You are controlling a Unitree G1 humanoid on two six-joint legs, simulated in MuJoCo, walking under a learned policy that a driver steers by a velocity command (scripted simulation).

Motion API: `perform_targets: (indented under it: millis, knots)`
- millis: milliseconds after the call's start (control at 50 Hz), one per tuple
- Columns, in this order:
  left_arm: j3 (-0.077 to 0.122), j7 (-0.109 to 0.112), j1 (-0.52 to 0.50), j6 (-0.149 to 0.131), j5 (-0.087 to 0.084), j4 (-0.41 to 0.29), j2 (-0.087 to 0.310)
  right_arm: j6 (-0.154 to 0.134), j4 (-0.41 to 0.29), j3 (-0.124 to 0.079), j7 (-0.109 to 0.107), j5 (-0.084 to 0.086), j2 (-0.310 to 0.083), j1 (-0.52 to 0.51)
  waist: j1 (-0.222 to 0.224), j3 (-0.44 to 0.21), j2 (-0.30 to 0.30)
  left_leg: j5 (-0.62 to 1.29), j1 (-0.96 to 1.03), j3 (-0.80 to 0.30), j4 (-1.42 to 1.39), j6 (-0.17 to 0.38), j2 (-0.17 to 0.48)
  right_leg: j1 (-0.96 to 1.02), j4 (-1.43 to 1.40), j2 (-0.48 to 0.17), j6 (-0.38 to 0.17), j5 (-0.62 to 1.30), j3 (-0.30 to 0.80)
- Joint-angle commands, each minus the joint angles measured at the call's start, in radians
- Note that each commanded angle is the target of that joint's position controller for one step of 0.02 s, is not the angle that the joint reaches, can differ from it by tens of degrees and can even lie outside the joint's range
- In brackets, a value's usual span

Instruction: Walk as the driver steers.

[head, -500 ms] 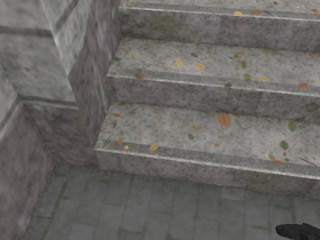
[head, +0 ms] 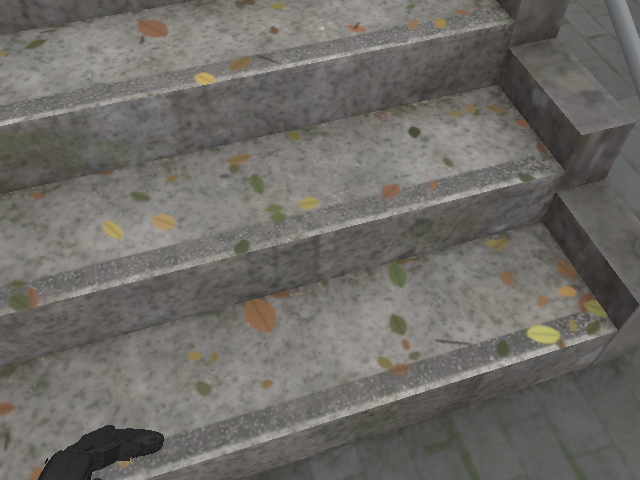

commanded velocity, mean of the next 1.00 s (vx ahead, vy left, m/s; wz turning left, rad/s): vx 0.50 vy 0.00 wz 0.15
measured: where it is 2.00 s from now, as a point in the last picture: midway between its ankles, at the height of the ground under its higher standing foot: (246, 222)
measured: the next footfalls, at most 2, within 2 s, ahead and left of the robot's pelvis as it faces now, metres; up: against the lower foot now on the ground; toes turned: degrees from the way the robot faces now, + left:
right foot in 0.02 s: +0.16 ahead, -0.08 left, +0.00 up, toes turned -3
left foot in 0.70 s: +0.59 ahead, +0.10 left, +0.16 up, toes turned +5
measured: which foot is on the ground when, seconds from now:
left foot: down 0.00-0.02, up 0.04-0.68, down 0.70-1.00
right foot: up 0.00-0.00, down 0.02-0.72, up 0.74-1.00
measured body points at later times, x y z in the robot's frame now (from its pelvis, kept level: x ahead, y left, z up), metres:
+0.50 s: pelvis +0.26 -0.02 +0.01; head +0.27 -0.02 +0.46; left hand +0.26 +0.24 -0.12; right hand +0.40 -0.28 -0.10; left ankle +0.28 +0.10 -0.53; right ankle +0.12 -0.08 -0.72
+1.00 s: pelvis +0.58 +0.06 +0.15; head +0.60 +0.05 +0.60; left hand +0.76 +0.29 +0.08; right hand +0.57 -0.17 +0.00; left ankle +0.55 +0.09 -0.56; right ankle +0.70 -0.09 -0.26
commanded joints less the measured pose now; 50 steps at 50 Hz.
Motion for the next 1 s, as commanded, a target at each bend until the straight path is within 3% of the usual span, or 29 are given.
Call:
perform_targets:
  millis: [20, 40, 60, 120, 160, 280, 300, 360, 420, 480, 540, 600, 620, 640, 660, 680, 700, 720, 740, 760, 800, 840, 860, 880, 900, 920, 940, 960, 1000]
  knots:
    - [0.059, 0.037, 0.321, -0.031, 0.01, 0.055, 0.146, 0.011, -0.064, -0.024, -0.01, 0.0, -0.172, 0.012, 0.191, -0.243, 0.043, 0.827, -0.208, -0.019, 0.538, 0.097, 0.175, 0.512, -0.123, 0.055, -0.085, -0.099, 0.049]
    - [0.093, 0.069, 0.333, -0.019, -0.001, 0.046, 0.288, 0.001, -0.157, 0.0, 0.009, -0.006, -0.068, 0.033, 0.14, -0.304, -0.272, -0.012, -0.666, -0.012, 0.871, 0.028, 0.011, 0.836, -0.144, -0.273, -0.213, -0.099, 0.546]
    - [0.097, 0.076, 0.384, -0.006, -0.033, 0.033, 0.292, -0.001, -0.178, -0.018, 0.007, -0.017, -0.152, -0.095, 0.204, -0.348, -0.171, -0.126, -0.783, -0.223, 0.998, 0.019, -0.054, 0.838, -0.277, -0.331, -0.254, 0.035, 0.799]
    - [0.065, 0.076, 0.277, -0.012, -0.046, 0.048, 0.159, -0.004, -0.158, -0.005, 0.014, -0.01, -0.125, -0.126, 0.11, -0.122, -0.012, 0.079, -0.703, -0.294, 0.839, 0.046, 0.056, 0.539, -0.294, -0.21, -0.177, 0.328, 0.448]
    - [0.048, 0.081, 0.219, -0.035, -0.044, 0.047, 0.126, 0.022, -0.136, 0.007, 0.012, -0.034, -0.114, -0.093, 0.058, -0.123, -0.016, 0.095, -0.578, -0.281, 0.768, 0.035, 0.051, 0.424, -0.327, -0.171, -0.155, 0.449, 0.361]
    - [0.021, 0.083, 0.286, -0.061, -0.049, 0.144, 0.105, 0.039, -0.132, 0.018, 0.036, -0.013, -0.067, -0.19, 0.081, -0.083, -0.046, 0.248, -0.584, -0.227, 0.56, 0.041, 0.024, 0.422, -0.378, -0.111, -0.074, 0.593, 0.188]
    - [0.018, 0.085, 0.291, -0.062, -0.039, 0.149, 0.099, 0.045, -0.112, 0.025, 0.033, -0.008, -0.05, -0.164, 0.084, -0.113, -0.105, 0.241, -0.562, -0.203, 0.613, 0.048, 0.01, 0.44, -0.376, -0.115, -0.073, 0.567, 0.169]
    - [0.013, 0.099, 0.342, -0.066, -0.013, 0.177, 0.099, 0.037, -0.127, 0.025, 0.022, -0.012, -0.064, -0.26, 0.124, -0.039, -0.048, 0.247, -0.675, -0.232, 0.614, 0.075, 0.013, 0.495, -0.407, -0.177, -0.09, 0.496, 0.219]
    - [0.032, 0.125, 0.508, -0.076, 0.001, 0.252, 0.137, 0.037, -0.161, 0.007, -0.016, -0.02, -0.065, -0.344, 0.19, -0.002, -0.015, 0.004, -1.189, -0.353, 1.148, 0.121, -0.054, 0.855, -0.367, -0.348, -0.213, 0.555, 0.347]
    - [0.025, 0.128, 0.503, -0.079, 0.003, 0.295, 0.115, 0.032, -0.218, 0.01, -0.042, 0.002, -0.05, -0.409, 0.135, 0.093, 0.039, -0.198, -1.512, -0.406, 1.481, 0.15, -0.063, 0.924, -0.388, -0.339, -0.163, 0.355, 0.253]
    - [-0.001, 0.13, 0.576, -0.099, 0.023, 0.358, 0.065, 0.025, -0.319, 0.047, -0.038, -0.015, 0.04, -0.604, 0.19, 0.118, -0.022, -0.335, -1.683, -0.294, 1.724, 0.153, -0.086, 0.884, -0.375, -0.297, -0.121, 0.381, 0.192]
    - [-0.019, 0.126, 0.55, -0.114, -0.021, 0.412, 0.05, 0.029, -0.445, 0.107, -0.022, -0.011, 0.112, -0.747, 0.136, 0.176, 0.021, -0.413, -1.601, -0.188, 1.427, 0.17, -0.012, 0.659, -0.515, -0.244, -0.026, 0.403, 0.042]
    - [-0.026, 0.138, 0.53, -0.102, -0.032, 0.42, 0.038, 0.038, -0.47, 0.118, -0.012, -0.005, 0.12, -0.735, 0.111, 0.132, -0.014, -0.335, -1.376, -0.117, 1.265, 0.165, -0.012, 0.549, -0.603, -0.215, -0.015, 0.51, -0.02]
    - [-0.039, 0.135, 0.446, -0.092, -0.081, 0.38, 0.025, 0.059, -0.417, 0.126, 0.01, 0.004, 0.103, -0.569, 0.036, 0.001, 0.069, -0.063, -0.814, -0.026, 0.979, 0.187, -0.075, 0.299, -0.567, -0.145, -0.016, 0.968, -0.117]
    - [-0.025, 0.13, 0.449, -0.104, -0.116, 0.329, 0.121, 0.069, -0.342, 0.11, 0.021, 0.007, 0.083, -0.383, -0.015, -0.189, -0.024, 0.042, -0.414, 0.016, 0.999, 0.193, -0.173, 0.212, -0.406, -0.206, -0.065, 1.563, -0.07]
    - [0.012, 0.113, 0.377, -0.122, -0.123, 0.299, 0.247, 0.087, -0.266, 0.069, 0.014, 0.003, 0.012, -0.123, -0.155, -0.351, -0.161, 0.102, -0.21, -0.045, 0.986, 0.213, -0.196, 0.277, -0.168, -0.253, -0.051, 1.871, -0.051]
    - [0.048, 0.1, 0.322, -0.119, -0.139, 0.262, 0.304, 0.1, -0.2, 0.031, 0.022, -0.03, -0.06, 0.03, -0.228, -0.458, -0.163, 0.07, -0.144, -0.16, 0.768, 0.251, -0.243, 0.369, 0.137, -0.231, -0.017, 1.923, -0.046]
    - [0.041, 0.068, 0.321, -0.127, -0.107, 0.23, 0.228, 0.092, -0.14, -0.012, 0.016, -0.041, -0.165, 0.049, -0.208, -0.416, 0.036, 0.203, -0.065, -0.575, 0.464, 0.395, -0.088, 0.13, 0.675, -0.039, 0.049, 1.023, -0.039]
    - [0.031, 0.038, 0.4, -0.144, -0.073, 0.216, 0.149, 0.091, -0.137, -0.047, -0.022, -0.039, -0.286, -0.003, -0.083, -0.566, 0.352, 0.711, 0.016, -1.221, 0.105, 0.503, 0.16, -0.014, 1.161, 0.181, 0.102, 0.021, 0.1]
    - [0.012, 0.033, 0.415, -0.138, -0.026, 0.159, 0.083, 0.079, -0.141, -0.059, -0.021, -0.001, -0.238, -0.105, -0.003, -0.571, 0.142, 0.491, -0.046, -1.234, 0.087, 0.461, 0.148, -0.058, 1.273, 0.097, 0.074, 0.06, 0.21]
    - [-0.028, 0.068, 0.27, -0.103, 0.007, 0.093, -0.054, 0.057, -0.067, -0.018, -0.026, -0.007, -0.058, -0.162, 0.067, -0.197, -0.081, 0.184, -0.412, -1.011, 0.148, 0.37, 0.08, -0.213, 1.201, 0.024, 0.049, 0.071, 0.177]
    - [-0.044, 0.094, 0.207, -0.068, 0.007, 0.041, -0.093, 0.043, -0.027, 0.005, -0.027, -0.023, 0.042, -0.163, 0.092, -0.095, -0.034, 0.234, -0.518, -0.86, 0.121, 0.363, 0.022, -0.355, 1.37, 0.028, 0.051, -0.036, 0.14]
    - [-0.053, 0.034, 0.236, -0.038, -0.026, 0.03, -0.014, 0.028, 0.046, 0.048, 0.034, -0.055, 0.072, -0.103, 0.084, -0.21, 0.1, 0.225, -0.383, -0.83, 0.115, 0.356, 0.022, -0.584, 1.482, 0.056, -0.036, 0.027, 0.332]
    - [-0.05, 0.028, 0.215, -0.037, -0.012, 0.036, -0.019, 0.015, 0.09, 0.045, 0.056, -0.061, 0.074, -0.013, 0.077, -0.146, 0.085, 0.241, -0.36, -0.829, 0.093, 0.329, 0.016, -0.728, 1.583, 0.065, -0.064, 0.035, 0.335]
    - [-0.07, 0.035, 0.196, -0.031, 0.002, 0.018, -0.046, 0.007, 0.153, 0.049, 0.083, -0.1, 0.056, 0.025, 0.112, -0.109, 0.007, 0.264, -0.381, -0.778, 0.105, 0.314, 0.006, -0.847, 1.604, 0.067, -0.084, 0.122, 0.337]
    - [-0.074, 0.038, 0.189, -0.036, -0.016, 0.024, -0.043, -0.009, 0.137, 0.032, 0.105, -0.094, 0.019, -0.042, 0.158, -0.088, -0.04, 0.183, -0.481, -0.666, 0.073, 0.272, -0.027, -0.8, 1.498, 0.01, -0.094, 0.138, 0.26]
    - [-0.075, 0.042, 0.165, -0.044, -0.017, 0.016, -0.021, -0.029, 0.099, 0.032, 0.109, -0.086, 0.004, -0.127, 0.185, -0.09, -0.042, 0.155, -0.599, -0.553, 0.044, 0.263, -0.085, -0.714, 1.409, -0.014, -0.093, 0.157, 0.18]
    - [-0.081, 0.039, 0.128, -0.043, -0.025, 0.018, -0.058, -0.043, 0.122, 0.043, 0.099, -0.089, 0.024, -0.054, 0.164, -0.093, 0.062, 0.164, -0.586, -0.545, 0.032, 0.277, -0.099, -0.763, 1.61, -0.011, -0.074, 0.105, 0.12]
    - [-0.114, 0.04, 0.047, -0.044, 0.003, 0.009, -0.111, -0.043, 0.181, 0.065, 0.092, -0.103, 0.06, 0.105, 0.104, -0.017, 0.071, 0.056, -0.503, -0.683, 0.011, 0.321, -0.061, -0.945, 1.738, 0.002, -0.063, 0.008, 0.137]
